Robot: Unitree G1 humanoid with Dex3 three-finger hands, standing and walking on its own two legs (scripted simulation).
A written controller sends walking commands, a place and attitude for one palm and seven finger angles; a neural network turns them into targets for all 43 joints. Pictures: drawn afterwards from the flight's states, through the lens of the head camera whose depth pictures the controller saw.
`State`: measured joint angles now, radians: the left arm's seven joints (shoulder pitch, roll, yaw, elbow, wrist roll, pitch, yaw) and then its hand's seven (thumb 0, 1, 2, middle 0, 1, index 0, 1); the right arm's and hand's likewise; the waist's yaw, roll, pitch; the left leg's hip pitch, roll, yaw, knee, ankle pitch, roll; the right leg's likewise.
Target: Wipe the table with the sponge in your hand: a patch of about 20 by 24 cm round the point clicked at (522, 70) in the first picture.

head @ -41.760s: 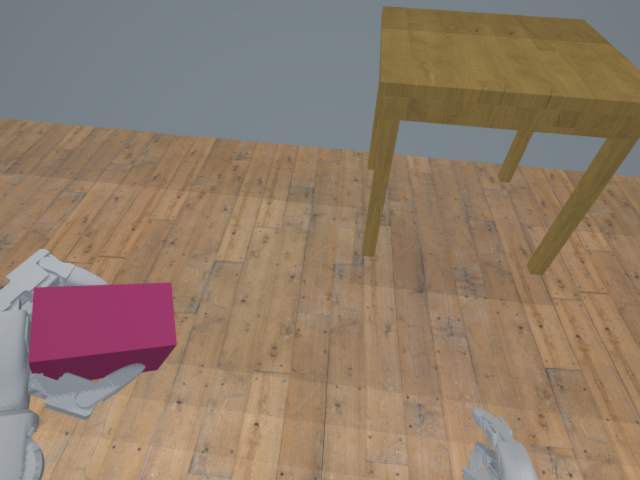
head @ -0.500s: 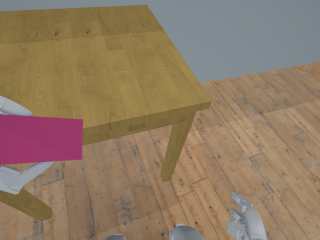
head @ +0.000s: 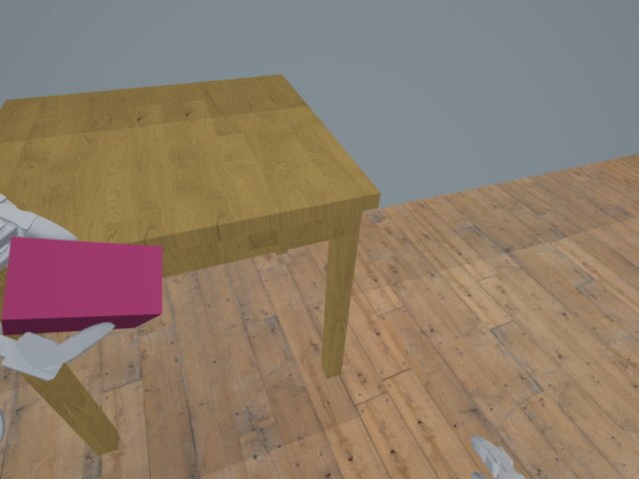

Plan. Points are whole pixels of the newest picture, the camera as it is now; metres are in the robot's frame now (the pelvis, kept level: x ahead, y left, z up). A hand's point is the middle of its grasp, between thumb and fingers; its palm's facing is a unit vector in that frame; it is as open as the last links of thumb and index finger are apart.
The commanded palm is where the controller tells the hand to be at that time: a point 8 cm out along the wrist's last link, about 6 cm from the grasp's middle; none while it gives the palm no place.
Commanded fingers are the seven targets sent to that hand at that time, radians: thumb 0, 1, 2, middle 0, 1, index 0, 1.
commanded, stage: stop stepping back and stand still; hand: left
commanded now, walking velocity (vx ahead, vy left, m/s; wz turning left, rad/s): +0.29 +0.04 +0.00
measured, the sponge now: (104, 290) +0.24 +0.21 +0.20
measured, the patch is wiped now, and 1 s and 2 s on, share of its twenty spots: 0.90 0.90 0.90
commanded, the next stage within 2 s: stand and wait in 0.34 s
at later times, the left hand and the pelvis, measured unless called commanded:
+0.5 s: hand (12, 354) +0.16 +0.23 +0.23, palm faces +0.51 -0.76 -0.40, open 10.3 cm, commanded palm +0.10 +0.27 +0.24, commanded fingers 0.00 0.10 1.30 -1.20 -1.60 -1.20 -1.60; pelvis -0.04 -0.02 +0.00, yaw +4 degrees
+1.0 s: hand (7, 328) +0.19 +0.26 +0.21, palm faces +0.45 -0.81 -0.37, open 10.3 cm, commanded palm +0.13 +0.30 +0.24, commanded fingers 0.00 0.10 1.30 -1.20 -1.60 -1.20 -1.60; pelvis -0.02 +0.02 +0.02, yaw +3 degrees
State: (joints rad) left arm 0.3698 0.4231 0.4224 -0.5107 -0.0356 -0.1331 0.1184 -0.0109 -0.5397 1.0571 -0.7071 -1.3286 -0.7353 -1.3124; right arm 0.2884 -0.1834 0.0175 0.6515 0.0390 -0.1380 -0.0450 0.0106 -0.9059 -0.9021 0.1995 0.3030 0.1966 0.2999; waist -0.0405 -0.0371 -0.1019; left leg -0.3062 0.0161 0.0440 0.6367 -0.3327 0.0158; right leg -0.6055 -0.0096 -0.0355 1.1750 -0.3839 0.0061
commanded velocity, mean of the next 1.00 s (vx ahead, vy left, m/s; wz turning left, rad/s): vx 0.05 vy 0.04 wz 0.00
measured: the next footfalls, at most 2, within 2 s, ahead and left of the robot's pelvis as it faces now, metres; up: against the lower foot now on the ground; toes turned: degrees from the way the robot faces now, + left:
right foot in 0.08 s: +0.06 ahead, -0.11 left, +0.00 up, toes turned +1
left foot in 0.34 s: +0.03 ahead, +0.13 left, +0.00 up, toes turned +5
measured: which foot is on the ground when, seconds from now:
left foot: down 0.00-0.08, up 0.10-0.32, down 0.34-1.00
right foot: up 0.00-0.06, down 0.08-1.00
